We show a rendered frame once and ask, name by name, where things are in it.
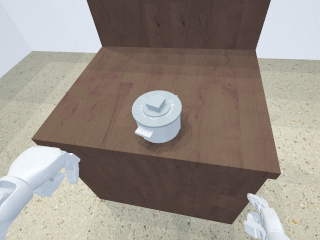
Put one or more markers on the robot left hand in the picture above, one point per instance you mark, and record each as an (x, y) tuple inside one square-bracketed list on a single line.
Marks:
[(38, 164)]

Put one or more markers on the table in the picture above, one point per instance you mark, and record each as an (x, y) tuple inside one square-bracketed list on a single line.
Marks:
[(202, 51)]

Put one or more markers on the left robot forearm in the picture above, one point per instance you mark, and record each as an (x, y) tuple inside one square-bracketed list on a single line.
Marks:
[(15, 193)]

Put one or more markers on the knob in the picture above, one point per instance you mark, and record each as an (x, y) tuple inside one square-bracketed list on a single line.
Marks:
[(155, 102)]

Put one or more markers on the pot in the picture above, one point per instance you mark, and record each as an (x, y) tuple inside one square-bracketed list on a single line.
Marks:
[(159, 135)]

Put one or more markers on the lid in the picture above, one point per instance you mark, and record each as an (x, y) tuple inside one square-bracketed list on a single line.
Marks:
[(152, 118)]

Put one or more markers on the robot right hand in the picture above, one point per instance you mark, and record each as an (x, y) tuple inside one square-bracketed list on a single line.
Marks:
[(258, 225)]

